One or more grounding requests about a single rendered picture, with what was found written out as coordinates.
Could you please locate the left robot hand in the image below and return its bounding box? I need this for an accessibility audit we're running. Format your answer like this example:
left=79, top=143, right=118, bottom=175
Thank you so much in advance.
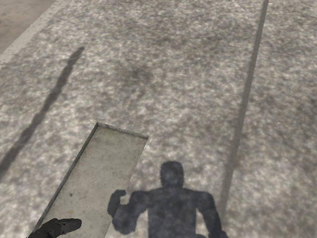
left=26, top=218, right=82, bottom=238

